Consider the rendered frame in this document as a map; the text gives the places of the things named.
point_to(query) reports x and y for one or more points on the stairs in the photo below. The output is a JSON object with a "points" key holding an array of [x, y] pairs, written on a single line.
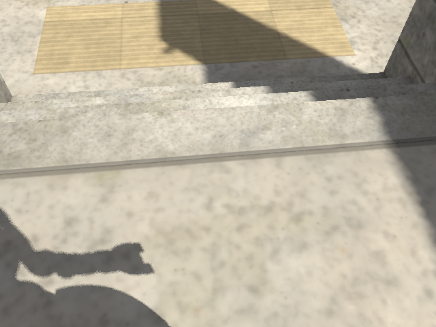
{"points": [[202, 96]]}

